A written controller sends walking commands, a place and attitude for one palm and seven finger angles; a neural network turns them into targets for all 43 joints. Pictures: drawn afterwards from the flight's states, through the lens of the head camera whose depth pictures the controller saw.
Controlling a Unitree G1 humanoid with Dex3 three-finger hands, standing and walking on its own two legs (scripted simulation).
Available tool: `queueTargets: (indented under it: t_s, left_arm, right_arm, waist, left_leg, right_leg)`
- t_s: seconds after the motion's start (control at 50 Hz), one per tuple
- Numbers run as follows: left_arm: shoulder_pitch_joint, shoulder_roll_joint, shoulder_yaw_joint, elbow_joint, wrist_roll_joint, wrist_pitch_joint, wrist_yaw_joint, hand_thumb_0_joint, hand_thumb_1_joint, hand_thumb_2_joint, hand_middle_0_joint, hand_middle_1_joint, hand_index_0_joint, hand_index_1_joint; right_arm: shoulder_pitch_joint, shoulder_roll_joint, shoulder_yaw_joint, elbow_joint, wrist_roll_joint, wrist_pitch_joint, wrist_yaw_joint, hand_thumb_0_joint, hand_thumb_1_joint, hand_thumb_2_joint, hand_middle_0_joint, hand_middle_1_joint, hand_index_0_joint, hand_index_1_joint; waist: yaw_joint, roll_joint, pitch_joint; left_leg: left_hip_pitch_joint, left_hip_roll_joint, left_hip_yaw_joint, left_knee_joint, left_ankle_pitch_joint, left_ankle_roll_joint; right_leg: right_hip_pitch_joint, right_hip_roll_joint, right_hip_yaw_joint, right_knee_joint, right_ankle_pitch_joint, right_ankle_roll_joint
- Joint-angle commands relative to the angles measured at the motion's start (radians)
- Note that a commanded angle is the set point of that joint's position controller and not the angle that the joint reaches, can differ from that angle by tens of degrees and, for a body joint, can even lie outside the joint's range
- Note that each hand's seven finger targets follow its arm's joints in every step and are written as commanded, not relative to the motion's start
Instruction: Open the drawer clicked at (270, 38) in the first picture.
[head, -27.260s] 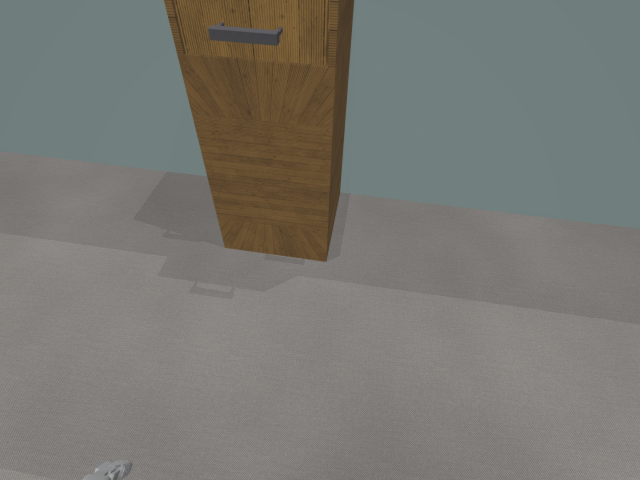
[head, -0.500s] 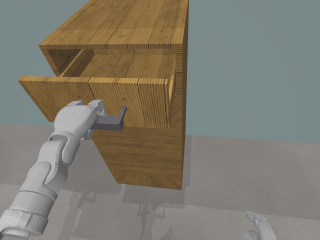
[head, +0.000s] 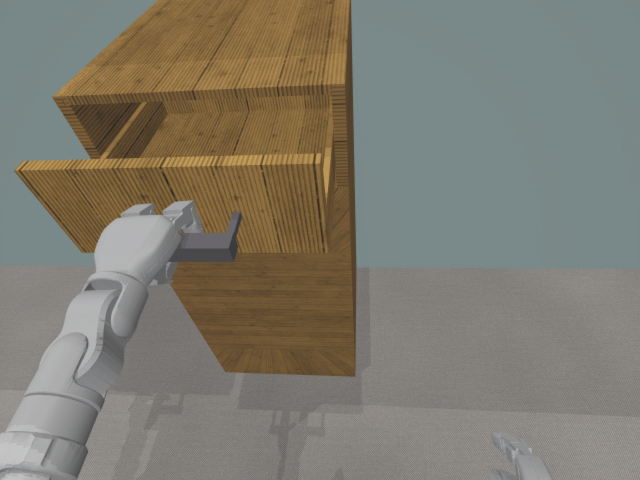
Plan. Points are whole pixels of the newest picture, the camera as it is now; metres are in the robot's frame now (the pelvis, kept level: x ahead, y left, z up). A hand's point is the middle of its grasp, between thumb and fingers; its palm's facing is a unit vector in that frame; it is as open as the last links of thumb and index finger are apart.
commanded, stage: pull the drawer open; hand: left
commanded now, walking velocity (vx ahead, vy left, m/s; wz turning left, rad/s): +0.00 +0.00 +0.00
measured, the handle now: (174, 233) +0.39 +0.21 +0.13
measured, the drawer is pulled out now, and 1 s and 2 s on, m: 0.15 0.18 0.20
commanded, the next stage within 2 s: relax the arm and regain balance in 0.84 s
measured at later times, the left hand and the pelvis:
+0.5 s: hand (159, 275) +0.33 +0.23 +0.10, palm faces +0.07 -0.08 -0.99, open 6.0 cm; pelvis +0.04 +0.02 +0.00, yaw +2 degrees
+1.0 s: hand (156, 278) +0.32 +0.22 +0.12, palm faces +0.13 -0.49 -0.86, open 8.6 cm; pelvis +0.02 +0.00 +0.00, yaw +1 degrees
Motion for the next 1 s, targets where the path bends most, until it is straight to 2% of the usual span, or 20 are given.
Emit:
queueTargets:
  t_s: [0.0,0.02,0.08,0.22,0.28,0.34,0.38,0.44,0.48,0.52,0.56,0.64,0.72,0.74,0.76,0.82,0.9,0.92,0.94,0.98]
  left_arm:
    - [0.029,0.191,0.138,-0.334,-0.049,0.025,0.036,0.0,0.9,0.9,-0.4,-1.35,-0.4,-1.35]
    - [0.075,0.208,0.17,-0.351,-0.05,0.034,0.041,0.0,0.9,0.9,-0.4,-1.35,-0.4,-1.35]
    - [0.17,0.17,0.15,-0.47,-0.05,0.07,0.052,0.0,0.9,0.9,-0.4,-1.35,-0.4,-1.35]
    - [0.384,0.154,0.173,-0.648,-0.042,0.154,0.076,0.0,0.9,0.9,-0.4,-1.35,-0.4,-1.35]
    - [-0.021,0.143,0.091,-0.509,0.009,0.192,0.089,0.0,0.9,0.9,-0.4,-1.35,-0.4,-1.35]
    - [-0.018,0.143,0.081,-0.478,0.033,0.215,0.088,0.0,0.9,0.9,-0.4,-1.35,-0.4,-1.35]
    - [-0.067,0.144,0.066,-0.478,0.033,0.225,0.08,0.0,0.9,0.9,-0.4,-1.35,-0.4,-1.35]
    - [-0.133,0.139,0.041,-0.435,0.029,0.232,0.054,0.0,0.9,0.9,-0.4,-1.35,-0.4,-1.35]
    - [-0.157,0.128,0.028,-0.409,0.02,0.224,0.037,0.0,0.9,0.9,-0.4,-1.35,-0.4,-1.35]
    - [-0.187,0.188,0.074,-0.374,0.009,0.213,0.019,0.0,0.9,0.9,-0.4,-1.35,-0.4,-1.35]
    - [-0.211,0.166,0.053,-0.306,0.01,0.198,-0.001,0.0,0.9,0.9,-0.4,-1.35,-0.4,-1.35]
    - [-0.296,0.181,0.047,-0.276,0.001,0.145,-0.027,0.0,0.9,0.9,-0.4,-1.35,-0.4,-1.35]
    - [-0.095,0.248,0.153,-0.316,-0.022,0.088,-0.035,0.0,0.9,0.9,-0.4,-1.35,-0.4,-1.35]
    - [-0.045,0.223,0.138,-0.342,-0.024,0.076,-0.036,0.0,0.9,0.9,-0.4,-1.35,-0.4,-1.35]
    - [-0.002,0.188,0.118,-0.369,-0.038,0.064,-0.037,0.0,0.9,0.9,-0.4,-1.35,-0.4,-1.35]
    - [0.167,0.263,0.224,-0.415,-0.06,0.04,-0.023,0.0,0.9,0.9,-0.4,-1.35,-0.4,-1.35]
    - [0.262,0.231,0.223,-0.527,-0.069,0.028,0.011,0.0,0.9,0.9,-0.4,-1.35,-0.4,-1.35]
    - [0.495,-0.031,0.04,0.066,-0.866,0.068,0.057,0.0,-0.5,0.3,-0.15,-0.3,-0.15,-0.3]
    - [0.471,-0.034,0.058,0.095,-0.905,0.061,0.041,0.0,-0.5,0.3,-0.15,-0.3,-0.15,-0.3]
    - [0.434,-0.004,0.073,0.099,-0.89,0.034,0.025,0.0,-0.5,0.3,-0.15,-0.3,-0.15,-0.3]
  right_arm:
    - [-0.198,-0.1,-0.037,-0.213,-0.006,-0.051,0.011,0.0,-0.9,-0.9,0.2,0.3,0.2,0.3]
    - [-0.201,-0.106,-0.039,-0.212,-0.007,-0.052,0.017,0.0,-0.9,-0.9,0.2,0.3,0.2,0.3]
    - [-0.212,-0.099,-0.035,-0.226,-0.008,-0.053,0.032,0.0,-0.9,-0.9,0.2,0.3,0.2,0.3]
    - [-0.215,-0.096,-0.026,-0.224,-0.011,-0.042,0.07,0.0,-0.9,-0.9,0.2,0.3,0.2,0.3]
    - [-0.198,-0.105,-0.021,-0.165,-0.01,-0.025,0.052,0.0,-0.9,-0.9,0.2,0.3,0.2,0.3]
    - [-0.192,-0.093,-0.021,-0.158,-0.009,-0.021,0.042,0.0,-0.9,-0.9,0.2,0.3,0.2,0.3]
    - [-0.197,-0.094,-0.021,-0.15,-0.011,-0.013,0.038,0.0,-0.9,-0.9,0.2,0.3,0.2,0.3]
    - [-0.214,-0.091,-0.012,-0.142,-0.012,-0.003,0.029,0.0,-0.9,-0.9,0.2,0.3,0.2,0.3]
    - [-0.221,-0.088,-0.011,-0.138,-0.013,0.002,0.02,0.0,-0.9,-0.9,0.2,0.3,0.2,0.3]
    - [-0.229,-0.095,-0.007,-0.138,-0.011,0.002,0.009,0.0,-0.9,-0.9,0.2,0.3,0.2,0.3]
    - [-0.225,-0.085,-0.002,-0.131,-0.014,0.004,-0.001,0.0,-0.9,-0.9,0.2,0.3,0.2,0.3]
    - [-0.228,-0.085,0.001,-0.137,-0.014,-0.004,-0.013,0.0,-0.9,-0.9,0.2,0.3,0.2,0.3]
    - [-0.238,-0.091,-0.008,-0.166,-0.019,-0.01,-0.007,0.0,-0.9,-0.9,0.2,0.3,0.2,0.3]
    - [-0.245,-0.084,-0.007,-0.177,-0.022,-0.011,-0.004,0.0,-0.9,-0.9,0.2,0.3,0.2,0.3]
    - [-0.244,-0.079,-0.008,-0.187,-0.023,-0.014,0.0,0.0,-0.9,-0.9,0.2,0.3,0.2,0.3]
    - [-0.25,-0.096,-0.016,-0.207,-0.025,-0.017,0.01,0.0,-0.9,-0.9,0.2,0.3,0.2,0.3]
    - [-0.248,-0.096,-0.026,-0.229,-0.021,-0.026,0.019,0.0,-0.9,-0.9,0.2,0.3,0.2,0.3]
    - [-0.004,-0.19,-0.028,-0.096,-0.018,-0.069,-0.011,0.0,-0.9,-0.9,0.2,0.3,0.2,0.3]
    - [0.014,-0.237,-0.042,-0.047,-0.031,-0.116,0.004,0.0,-0.9,-0.9,0.2,0.3,0.2,0.3]
    - [0.025,-0.233,-0.062,-0.017,-0.036,-0.145,0.023,0.0,-0.9,-0.9,0.2,0.3,0.2,0.3]
  waist:
    - [0.094,-0.097,-0.222]
    - [0.097,-0.114,-0.228]
    - [0.097,-0.08,-0.22]
    - [0.099,-0.077,-0.238]
    - [0.027,-0.059,-0.162]
    - [0.048,-0.03,-0.231]
    - [0.049,-0.044,-0.285]
    - [0.04,-0.091,-0.296]
    - [0.036,-0.12,-0.277]
    - [0.038,-0.144,-0.283]
    - [0.03,-0.163,-0.238]
    - [0.03,-0.117,-0.224]
    - [0.079,-0.114,-0.248]
    - [0.086,-0.083,-0.259]
    - [0.083,-0.094,-0.235]
    - [0.107,-0.122,-0.232]
    - [0.103,-0.077,-0.2]
    - [-0.037,-0.219,0.024]
    - [-0.028,-0.151,0.038]
    - [-0.035,-0.194,0.003]
  left_leg:
    - [0.109,-0.045,-0.015,-0.046,0.178,0.041]
    - [0.117,-0.04,-0.014,-0.044,0.207,0.038]
    - [0.144,-0.033,-0.014,-0.048,0.257,0.033]
    - [0.202,-0.012,-0.018,-0.023,0.505,0.02]
    - [0.2,-0.009,-0.03,-0.019,0.44,0.012]
    - [0.249,-0.012,-0.039,-0.012,0.483,0.01]
    - [0.264,-0.019,-0.042,-0.002,0.517,0.01]
    - [0.245,-0.029,-0.037,-0.002,0.475,0.015]
    - [0.236,-0.032,-0.037,-0.008,0.436,0.02]
    - [0.218,-0.038,-0.032,-0.005,0.394,0.024]
    - [0.185,-0.043,-0.026,-0.015,0.347,0.029]
    - [0.165,-0.05,-0.021,-0.026,0.266,0.031]
    - [0.139,-0.055,-0.021,-0.028,0.265,0.032]
    - [0.132,-0.059,-0.017,-0.031,0.258,0.032]
    - [0.126,-0.059,-0.017,-0.031,0.246,0.033]
    - [0.09,-0.058,-0.016,-0.023,0.217,0.03]
    - [0.078,-0.059,-0.009,-0.017,0.186,0.03]
    - [0.119,0.018,-0.052,0.074,0.362,0.027]
    - [0.135,0.038,-0.09,0.051,0.326,0.022]
    - [0.124,0.037,-0.1,0.032,0.294,0.03]
  right_leg:
    - [0.127,-0.019,0.041,-0.093,0.303,0.026]
    - [0.138,-0.016,0.036,-0.09,0.329,0.024]
    - [0.127,-0.007,0.018,-0.084,0.358,0.022]
    - [0.162,-0.003,0.001,-0.067,0.544,0.025]
    - [0.034,0.014,-0.015,-0.077,0.424,0.016]
    - [0.05,0.014,-0.015,-0.075,0.412,0.008]
    - [0.075,0.011,-0.01,-0.069,0.462,0.009]
    - [0.102,0.004,-0.004,-0.069,0.497,0.013]
    - [0.1,0.004,-0.007,-0.075,0.491,0.017]
    - [0.125,0.001,0.006,-0.081,0.513,0.018]
    - [0.118,-0.006,0.004,-0.087,0.501,0.025]
    - [0.111,-0.014,0.018,-0.109,0.429,0.028]
    - [0.189,-0.023,0.042,-0.096,0.492,0.031]
    - [0.201,-0.03,0.044,-0.087,0.498,0.033]
    - [0.194,-0.033,0.043,-0.088,0.507,0.037]
    - [0.228,-0.045,0.062,-0.071,0.555,0.048]
    - [0.169,-0.034,0.059,-0.065,0.471,0.043]
    - [0.08,-0.071,0.064,-0.076,0.472,0.041]
    - [0.057,-0.098,0.077,-0.125,0.377,0.041]
    - [0.078,-0.11,0.064,-0.114,0.363,0.038]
